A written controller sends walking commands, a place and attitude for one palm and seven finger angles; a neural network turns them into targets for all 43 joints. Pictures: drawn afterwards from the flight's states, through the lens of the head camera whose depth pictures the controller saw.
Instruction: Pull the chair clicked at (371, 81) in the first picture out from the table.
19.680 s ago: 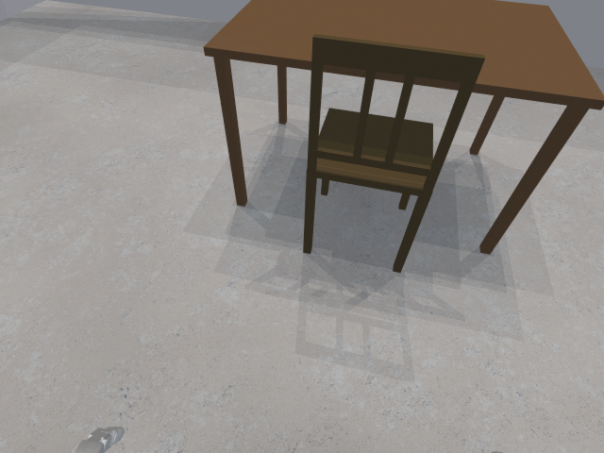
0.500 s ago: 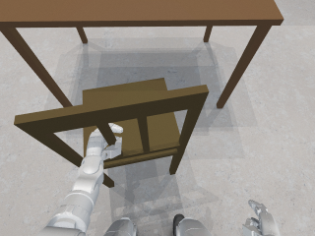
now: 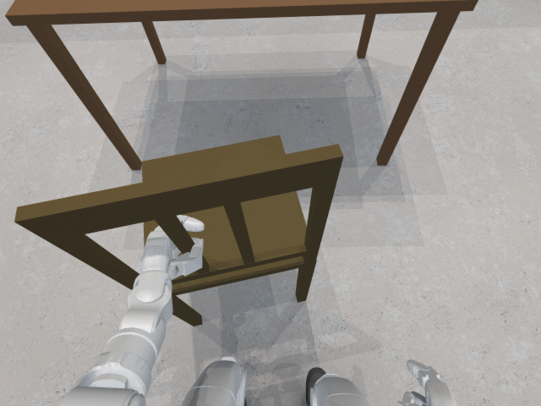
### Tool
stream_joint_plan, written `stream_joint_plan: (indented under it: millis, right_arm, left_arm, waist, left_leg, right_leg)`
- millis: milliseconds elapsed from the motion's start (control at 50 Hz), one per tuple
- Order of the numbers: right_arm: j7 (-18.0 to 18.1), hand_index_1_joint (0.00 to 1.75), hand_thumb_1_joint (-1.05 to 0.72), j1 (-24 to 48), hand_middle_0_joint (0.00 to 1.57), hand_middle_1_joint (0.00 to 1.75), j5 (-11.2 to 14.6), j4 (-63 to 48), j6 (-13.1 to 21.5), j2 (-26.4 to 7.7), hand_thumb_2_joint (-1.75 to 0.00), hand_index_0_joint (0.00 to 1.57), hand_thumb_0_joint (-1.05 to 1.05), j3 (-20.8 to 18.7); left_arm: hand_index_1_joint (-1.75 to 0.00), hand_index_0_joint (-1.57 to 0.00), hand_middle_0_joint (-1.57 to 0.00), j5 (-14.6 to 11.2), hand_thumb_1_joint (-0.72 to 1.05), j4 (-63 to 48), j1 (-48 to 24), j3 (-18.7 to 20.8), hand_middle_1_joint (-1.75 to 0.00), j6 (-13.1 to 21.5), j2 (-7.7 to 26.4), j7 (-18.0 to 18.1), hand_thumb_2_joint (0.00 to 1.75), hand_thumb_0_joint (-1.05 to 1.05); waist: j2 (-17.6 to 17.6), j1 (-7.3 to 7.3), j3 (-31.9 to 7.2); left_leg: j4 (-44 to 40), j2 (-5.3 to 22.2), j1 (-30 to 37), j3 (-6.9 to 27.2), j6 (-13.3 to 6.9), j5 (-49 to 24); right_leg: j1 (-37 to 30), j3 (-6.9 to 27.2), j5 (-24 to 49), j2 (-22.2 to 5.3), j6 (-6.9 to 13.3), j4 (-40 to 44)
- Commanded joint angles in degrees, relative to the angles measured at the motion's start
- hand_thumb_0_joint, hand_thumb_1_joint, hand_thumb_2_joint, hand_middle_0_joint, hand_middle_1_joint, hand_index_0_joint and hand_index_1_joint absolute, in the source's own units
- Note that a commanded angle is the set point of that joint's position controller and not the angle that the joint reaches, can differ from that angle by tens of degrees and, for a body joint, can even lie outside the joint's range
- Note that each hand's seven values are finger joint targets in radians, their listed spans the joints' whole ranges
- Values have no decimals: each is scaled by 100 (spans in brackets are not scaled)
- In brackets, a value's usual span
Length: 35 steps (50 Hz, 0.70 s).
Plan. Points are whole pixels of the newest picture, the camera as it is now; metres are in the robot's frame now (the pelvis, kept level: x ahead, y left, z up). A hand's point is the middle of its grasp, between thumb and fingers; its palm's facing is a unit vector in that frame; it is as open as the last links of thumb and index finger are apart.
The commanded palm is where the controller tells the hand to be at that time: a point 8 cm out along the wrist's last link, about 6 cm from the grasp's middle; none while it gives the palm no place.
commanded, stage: step backward, pulling the chair out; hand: left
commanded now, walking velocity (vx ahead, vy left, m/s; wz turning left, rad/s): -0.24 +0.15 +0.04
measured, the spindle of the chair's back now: (187, 246) +0.36 +0.16 -0.09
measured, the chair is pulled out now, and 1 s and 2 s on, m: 0.44 0.60 0.60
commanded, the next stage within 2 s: stop walking, hand still on the chair in 0.16 s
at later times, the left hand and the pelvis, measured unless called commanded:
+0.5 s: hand (174, 339) +0.21 +0.15 -0.07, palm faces -0.02 -0.99 -0.14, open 5.4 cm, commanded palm +0.19 +0.21 -0.06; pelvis -0.10 +0.03 +0.00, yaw +1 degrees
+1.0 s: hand (170, 361) +0.18 +0.16 -0.07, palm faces -0.03 -0.99 -0.14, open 5.5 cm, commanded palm +0.16 +0.21 -0.06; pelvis -0.10 +0.04 +0.00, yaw +0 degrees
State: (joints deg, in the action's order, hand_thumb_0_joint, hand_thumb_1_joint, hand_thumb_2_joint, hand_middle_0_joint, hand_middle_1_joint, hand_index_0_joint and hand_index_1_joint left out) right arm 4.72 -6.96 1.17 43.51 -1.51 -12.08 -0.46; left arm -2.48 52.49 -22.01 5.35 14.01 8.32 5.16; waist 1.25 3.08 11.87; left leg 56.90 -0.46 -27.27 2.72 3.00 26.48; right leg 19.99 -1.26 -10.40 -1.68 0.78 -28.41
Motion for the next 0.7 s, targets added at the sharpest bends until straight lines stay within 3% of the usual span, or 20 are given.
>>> stream_joint_plan:
  millis: [0,40,80,120,140,160,200,220,240,260,300,360,380,420,460,480,520,560,600,680]
  right_arm:
    - [76,30,-90,-148,20,30,64,-625,171,-769,-90,20,0,-241]
    - [109,30,-90,-350,20,30,95,-745,166,-811,-90,20,0,-255]
    - [147,30,-90,-521,20,30,94,-784,152,-848,-90,20,0,-244]
    - [188,30,-90,-710,20,30,96,-782,109,-896,-90,20,0,-261]
    - [211,30,-90,-745,20,30,79,-814,80,-880,-90,20,0,-266]
    - [234,30,-90,-702,20,30,71,-872,61,-939,-90,20,0,-305]
    - [197,30,-90,-658,20,30,75,-1078,-11,-1189,-90,20,0,-436]
    - [170,30,-90,-491,20,30,-16,-1128,15,-914,-90,20,0,-330]
    - [95,30,-90,-353,20,30,-182,-1049,77,-827,-90,20,0,-316]
    - [26,30,-90,-369,20,30,-91,-1004,111,-760,-90,20,0,-276]
    - [-68,30,-90,-779,20,30,67,-955,110,-911,-90,20,0,-387]
    - [-93,30,-90,-917,20,30,120,-1076,188,-994,-90,20,0,-372]
    - [-75,30,-90,-884,20,30,115,-1085,210,-955,-90,20,0,-341]
    - [-16,30,-90,-766,20,30,77,-1025,278,-882,-90,20,0,-288]
    - [54,30,-90,-763,20,30,103,-939,197,-927,-90,20,0,-333]
    - [65,30,-90,-682,20,30,110,-957,161,-888,-90,20,0,-319]
    - [117,30,-90,-526,20,30,44,-953,176,-827,-90,20,0,-214]
    - [110,30,-90,-440,20,30,38,-958,175,-756,-90,20,0,-165]
    - [128,30,-90,-466,20,30,61,-924,178,-764,-90,20,0,-177]
    - [174,30,-90,-424,20,30,75,-984,179,-686,-90,20,0,-184]
  left_arm:
    - [-145,-50,-50,206,90,-625,-755,45,-145,7,1206,102,90,0]
    - [-145,-50,-50,130,90,-610,-675,-133,-145,-90,916,61,90,0]
    - [-145,-50,-50,91,90,-664,-651,-310,-145,-154,709,19,90,0]
    - [-145,-50,-50,77,90,-668,-424,-380,-145,-213,670,6,90,0]
    - [-145,-50,-50,66,90,-800,-461,-518,-145,-207,560,-29,90,0]
    - [-145,-50,-50,39,90,-968,-585,-617,-145,-178,487,-63,90,0]
    - [-145,-50,-50,19,90,-1280,-738,-812,-145,-139,279,-116,90,0]
    - [-145,-50,-50,8,90,-1653,-1053,-881,-145,-102,162,-142,90,0]
    - [-145,-50,-50,71,90,-1835,-1349,-777,-145,-41,272,-169,90,0]
    - [-145,-50,-50,95,90,-2572,-2158,-730,-145,-7,420,-140,90,0]
    - [-145,-50,-50,84,90,-2242,-1576,-736,-145,-159,407,-102,90,0]
    - [-145,-50,-50,189,90,-2051,-1062,-902,-145,-334,295,-198,90,0]
    - [-145,-50,-50,247,90,-2067,-1006,-911,-145,-322,362,-212,90,0]
    - [-145,-50,-50,288,90,-2041,-930,-822,-145,-321,523,-203,90,0]
    - [-145,-50,-50,122,90,-1903,-702,-494,-145,-415,791,-105,90,0]
    - [-145,-50,-50,73,90,-1772,-692,-626,-145,-407,598,-125,90,0]
    - [-145,-50,-50,90,90,-1712,-493,-611,-145,-440,580,-105,90,0]
    - [-145,-50,-50,122,90,-1706,-485,-534,-145,-409,640,-51,90,0]
    - [-145,-50,-50,112,90,-1613,-414,-453,-145,-426,759,-11,90,0]
    - [-145,-50,-50,71,90,-1409,-313,-467,-145,-432,685,8,90,0]
  waist:
    - [-824,-274,-2783]
    - [-1296,-324,-2885]
    - [-1373,-271,-2806]
    - [-1115,-198,-2803]
    - [-860,-132,-2790]
    - [-480,-139,-2704]
    - [999,-212,-2424]
    - [1805,-73,-2320]
    - [2271,-64,-2049]
    - [1758,-134,-1939]
    - [835,-175,-2125]
    - [400,-119,-2362]
    - [247,-55,-2509]
    - [405,20,-2231]
    - [-629,-14,-2555]
    - [-834,-48,-2598]
    - [48,-92,-2225]
    - [346,-163,-2115]
    - [240,-172,-1940]
    - [-699,-174,-1714]
  left_leg:
    - [-133,98,298,143,38,238]
    - [-850,117,518,-11,0,307]
    - [-1776,149,790,-216,-39,49]
    - [-3033,256,1356,-405,-70,-684]
    - [-3753,389,1757,-544,-123,-1396]
    - [-4181,683,1953,-469,-211,-1921]
    - [-4057,1820,2177,363,-756,-3856]
    - [-3731,2046,2290,598,-1052,-5133]
    - [-3547,2242,2450,831,-1265,-6065]
    - [-3325,2158,2601,601,-1274,-6137]
    - [-2689,1863,3399,306,-882,-6082]
    - [-2183,1421,2943,101,-571,-5114]
    - [-2127,1276,2482,12,-533,-4631]
    - [-2507,1040,1974,-56,-400,-3381]
    - [-2758,921,1979,-193,-247,-2972]
    - [-2951,856,1994,-215,-269,-2361]
    - [-3350,901,2065,-214,-415,-2050]
    - [-3429,920,1949,-139,-519,-1714]
    - [-3486,801,1803,-226,-514,-1167]
    - [-3210,492,1717,-485,-434,-633]
  right_leg:
    - [-1822,1023,3221,-1811,688,386]
    - [-1872,1115,2849,-1801,747,420]
    - [-1779,1056,2356,-1686,687,490]
    - [-1575,979,1619,-1531,537,437]
    - [-1413,765,1225,-1318,321,210]
    - [-1313,501,1038,-953,116,-190]
    - [-498,-42,229,-104,-154,-1169]
    - [-38,-158,-838,63,-148,-1990]
    - [488,53,-1726,38,-131,-2547]
    - [475,177,-1719,71,-80,-2564]
    - [245,45,-1191,46,28,-956]
    - [-1263,-204,711,111,65,911]
    - [-1780,37,1436,-85,152,742]
    - [-1713,203,2002,-449,225,537]
    - [-1915,504,2282,-502,310,47]
    - [-1777,445,1575,-522,232,201]
    - [-1259,299,612,-278,38,142]
    - [-1209,250,79,-215,-8,252]
    - [-1161,379,-353,-240,7,489]
    - [-958,944,-1138,-601,116,1119]
